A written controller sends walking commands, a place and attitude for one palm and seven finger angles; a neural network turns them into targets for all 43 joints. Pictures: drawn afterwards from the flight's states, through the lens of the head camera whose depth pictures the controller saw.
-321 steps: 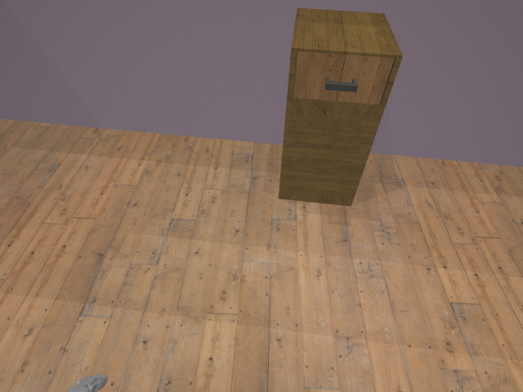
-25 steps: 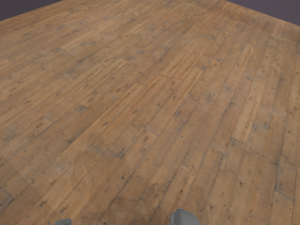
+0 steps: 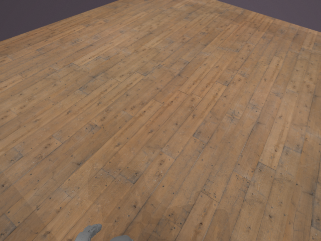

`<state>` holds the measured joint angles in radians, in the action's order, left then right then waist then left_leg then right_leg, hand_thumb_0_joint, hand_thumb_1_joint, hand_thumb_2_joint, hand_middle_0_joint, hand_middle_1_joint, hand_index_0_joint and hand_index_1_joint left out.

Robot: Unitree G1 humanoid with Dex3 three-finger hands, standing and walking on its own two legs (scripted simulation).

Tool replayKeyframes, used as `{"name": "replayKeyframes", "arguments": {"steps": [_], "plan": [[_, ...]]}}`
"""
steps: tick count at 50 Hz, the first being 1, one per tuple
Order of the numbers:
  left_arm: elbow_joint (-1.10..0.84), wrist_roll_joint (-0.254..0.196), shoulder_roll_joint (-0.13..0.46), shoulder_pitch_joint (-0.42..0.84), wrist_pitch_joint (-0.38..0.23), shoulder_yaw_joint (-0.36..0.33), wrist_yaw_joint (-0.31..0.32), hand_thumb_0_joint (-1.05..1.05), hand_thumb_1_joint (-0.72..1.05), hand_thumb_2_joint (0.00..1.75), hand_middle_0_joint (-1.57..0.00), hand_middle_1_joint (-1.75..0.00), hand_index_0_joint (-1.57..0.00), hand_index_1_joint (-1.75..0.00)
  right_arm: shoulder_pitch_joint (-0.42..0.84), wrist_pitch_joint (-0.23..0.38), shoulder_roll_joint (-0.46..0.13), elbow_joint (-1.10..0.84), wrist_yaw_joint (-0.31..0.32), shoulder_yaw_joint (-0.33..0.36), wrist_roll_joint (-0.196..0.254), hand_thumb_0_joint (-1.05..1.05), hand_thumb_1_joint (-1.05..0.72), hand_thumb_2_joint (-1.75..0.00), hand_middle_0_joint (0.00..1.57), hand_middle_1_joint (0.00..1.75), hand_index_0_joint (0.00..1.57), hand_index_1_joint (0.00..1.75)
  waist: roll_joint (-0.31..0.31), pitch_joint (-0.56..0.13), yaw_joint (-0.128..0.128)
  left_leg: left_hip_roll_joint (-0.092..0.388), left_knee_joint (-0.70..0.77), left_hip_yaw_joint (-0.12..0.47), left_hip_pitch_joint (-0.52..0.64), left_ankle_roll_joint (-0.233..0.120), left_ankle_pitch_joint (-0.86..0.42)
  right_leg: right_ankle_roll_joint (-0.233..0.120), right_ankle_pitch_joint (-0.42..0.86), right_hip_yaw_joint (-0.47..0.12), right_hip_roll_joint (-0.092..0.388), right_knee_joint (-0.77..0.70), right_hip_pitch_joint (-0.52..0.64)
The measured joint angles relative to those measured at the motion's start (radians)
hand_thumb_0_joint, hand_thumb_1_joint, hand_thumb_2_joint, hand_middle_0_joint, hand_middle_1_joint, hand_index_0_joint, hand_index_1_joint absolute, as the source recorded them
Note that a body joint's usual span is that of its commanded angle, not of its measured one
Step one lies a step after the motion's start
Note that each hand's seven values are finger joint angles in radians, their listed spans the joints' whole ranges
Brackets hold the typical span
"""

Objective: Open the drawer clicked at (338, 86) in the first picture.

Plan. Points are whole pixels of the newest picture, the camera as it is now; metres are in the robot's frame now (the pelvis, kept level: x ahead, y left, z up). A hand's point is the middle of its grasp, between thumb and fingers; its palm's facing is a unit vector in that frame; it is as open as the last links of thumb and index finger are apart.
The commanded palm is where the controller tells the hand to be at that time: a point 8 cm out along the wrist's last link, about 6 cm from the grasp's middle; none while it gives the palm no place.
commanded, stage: turn to face it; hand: left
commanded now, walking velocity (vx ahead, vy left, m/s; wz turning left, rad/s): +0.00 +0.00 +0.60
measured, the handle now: out of the picture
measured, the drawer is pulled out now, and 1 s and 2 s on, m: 0.00 0.00 0.00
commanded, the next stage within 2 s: none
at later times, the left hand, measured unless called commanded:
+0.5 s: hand out of the picture +0.03 +0.26 -0.16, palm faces +0.28 -0.93 -0.23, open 7.4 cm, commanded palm none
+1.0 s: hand out of the picture -0.07 +0.16 -0.13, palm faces +0.55 -0.78 -0.31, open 7.4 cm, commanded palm none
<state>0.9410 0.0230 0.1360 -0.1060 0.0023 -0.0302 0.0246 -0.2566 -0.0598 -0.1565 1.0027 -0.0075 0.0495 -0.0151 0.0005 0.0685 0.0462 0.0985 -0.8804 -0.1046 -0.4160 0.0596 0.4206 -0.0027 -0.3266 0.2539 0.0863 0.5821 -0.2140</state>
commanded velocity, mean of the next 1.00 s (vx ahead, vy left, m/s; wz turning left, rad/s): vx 0.00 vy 0.00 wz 0.60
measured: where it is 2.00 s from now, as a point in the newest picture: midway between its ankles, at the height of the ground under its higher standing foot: outside the picture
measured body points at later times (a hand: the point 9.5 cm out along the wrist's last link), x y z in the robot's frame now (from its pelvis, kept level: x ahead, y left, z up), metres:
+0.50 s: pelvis -0.01 +0.03 +0.02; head +0.01 +0.07 +0.46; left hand +0.02 +0.31 -0.14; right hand +0.10 -0.21 -0.11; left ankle +0.03 +0.10 -0.73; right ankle +0.00 -0.16 -0.65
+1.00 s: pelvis -0.01 -0.05 +0.02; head +0.03 -0.06 +0.46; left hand -0.10 +0.20 -0.10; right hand +0.16 -0.26 -0.15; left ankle -0.11 +0.09 -0.63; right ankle +0.00 -0.14 -0.73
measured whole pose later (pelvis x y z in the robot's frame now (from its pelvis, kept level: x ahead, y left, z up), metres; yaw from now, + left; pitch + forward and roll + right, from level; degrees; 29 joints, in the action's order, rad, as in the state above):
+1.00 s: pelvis -0.01 -0.05 +0.02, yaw +35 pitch +0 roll +3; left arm 0.90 0.01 0.18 -0.24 0.01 -0.03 0.03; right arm -0.25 -0.10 -0.28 0.95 -0.03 0.10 -0.03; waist -0.04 0.06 0.04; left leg 0.02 -1.13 0.03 -0.54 0.09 0.34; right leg -0.02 -0.32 0.16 0.09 0.47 -0.15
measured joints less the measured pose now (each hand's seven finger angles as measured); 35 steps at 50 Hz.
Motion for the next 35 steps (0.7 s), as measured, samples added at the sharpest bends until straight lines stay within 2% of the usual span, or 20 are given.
{"name": "replayKeyframes", "arguments": {"steps": [2,3,5,6,9,12,18,23,31,35], "plan": [[-0.003,0.001,0.021,-0.014,0.007,-0.012,0.002,-0.01,0.91,0.90,-0.21,-0.30,-0.21,-0.30,0.008,0.006,-0.010,-0.016,-0.006,0.006,-0.002,0.01,-0.92,-0.90,0.20,0.30,0.20,0.30,0.012,0.004,-0.010,-0.009,0.109,-0.019,0.038,-0.005,-0.067,0.018,-0.025,0.024,0.022,0.045,-0.015],[-0.003,-0.002,0.034,-0.024,0.012,-0.019,0.002,-0.01,0.91,0.90,-0.21,-0.30,-0.21,-0.30,0.009,0.013,-0.016,-0.025,-0.009,0.010,-0.004,0.01,-0.92,-0.90,0.20,0.30,0.20,0.30,0.021,0.003,-0.013,-0.020,0.155,-0.024,0.053,-0.038,-0.091,0.029,-0.046,0.032,0.039,0.083,-0.032],[0.001,-0.008,0.065,-0.038,0.033,-0.035,0.005,0.00,0.91,0.90,-0.21,-0.29,-0.20,-0.30,0.021,0.027,-0.020,-0.041,-0.010,0.013,-0.009,0.01,-0.92,-0.90,0.20,0.30,0.20,0.30,0.045,0.010,-0.021,-0.047,0.138,-0.026,0.031,-0.110,-0.072,0.050,-0.165,-0.029,0.045,0.228,-0.103],[0.005,-0.006,0.079,-0.045,0.044,-0.042,0.007,0.00,0.91,0.90,-0.20,-0.29,-0.20,-0.30,0.028,0.033,-0.022,-0.048,-0.009,0.013,-0.011,0.00,-0.92,-0.90,0.20,0.30,0.20,0.30,0.048,0.014,-0.025,-0.052,0.144,-0.026,0.028,-0.129,-0.070,0.054,-0.207,-0.073,0.032,0.325,-0.146],[0.023,-0.002,0.107,-0.058,0.061,-0.059,0.004,0.00,0.91,0.90,-0.20,-0.29,-0.20,-0.30,0.033,0.043,-0.030,-0.064,0.004,0.012,-0.012,0.00,-0.92,-0.90,0.20,0.30,0.20,0.30,0.041,0.019,-0.025,-0.069,0.222,-0.009,0.043,-0.143,-0.115,0.066,-0.163,-0.161,0.002,0.541,-0.248],[0.024,-0.002,0.125,-0.068,0.056,-0.065,-0.004,0.01,0.91,0.90,-0.20,-0.29,-0.20,-0.30,0.033,0.045,-0.038,-0.065,0.010,0.008,-0.008,0.00,-0.91,-0.90,0.20,0.30,0.20,0.30,0.031,0.018,-0.032,-0.089,0.324,0.011,0.075,-0.152,-0.177,0.081,-0.073,-0.211,-0.002,0.606,-0.295],[0.017,-0.002,0.139,-0.074,0.055,-0.067,-0.002,0.01,0.91,0.90,-0.20,-0.29,-0.20,-0.30,0.019,0.045,-0.038,-0.063,0.008,0.005,-0.001,0.00,-0.91,-0.90,0.20,0.30,0.20,0.30,0.025,-0.009,-0.032,-0.124,0.437,0.068,0.114,-0.159,-0.251,0.109,-0.004,-0.268,0.002,0.570,-0.289],[0.005,-0.003,0.130,-0.057,0.059,-0.061,-0.002,0.01,0.91,0.90,-0.20,-0.29,-0.20,-0.30,0.017,0.032,-0.037,-0.063,0.000,0.008,-0.003,0.00,-0.90,-0.90,0.20,0.30,0.20,0.30,0.023,-0.029,-0.022,-0.152,0.458,0.120,0.114,-0.157,-0.279,0.115,-0.012,-0.278,-0.002,0.481,-0.252],[-0.030,-0.007,0.092,-0.019,0.055,-0.043,-0.004,0.01,0.91,0.90,-0.20,-0.29,-0.20,-0.30,0.025,0.016,-0.055,-0.075,-0.008,0.023,-0.009,0.00,-0.90,-0.90,0.20,0.30,0.20,0.30,-0.003,-0.033,0.006,-0.192,0.453,0.211,0.068,-0.132,-0.319,0.089,-0.079,-0.281,-0.053,0.303,-0.189],[-0.053,-0.014,0.074,-0.025,0.046,-0.035,-0.003,0.01,0.91,0.90,-0.20,-0.29,-0.20,-0.30,0.023,0.001,-0.073,-0.079,-0.010,0.035,-0.013,0.00,-0.90,-0.90,0.20,0.30,0.20,0.30,-0.027,-0.037,0.010,-0.210,0.448,0.259,0.043,-0.104,-0.338,0.063,-0.086,-0.278,-0.085,0.145,-0.116]]}}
